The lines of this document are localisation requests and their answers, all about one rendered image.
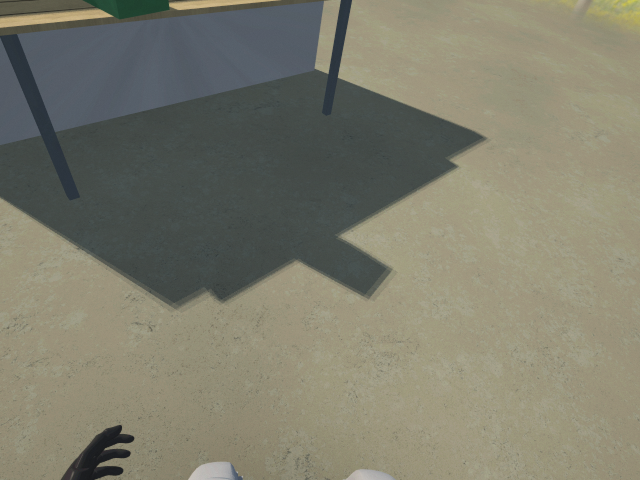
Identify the left robot hand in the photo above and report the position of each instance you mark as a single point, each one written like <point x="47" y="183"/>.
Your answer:
<point x="85" y="467"/>

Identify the table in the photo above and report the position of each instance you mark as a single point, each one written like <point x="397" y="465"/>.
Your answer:
<point x="26" y="16"/>

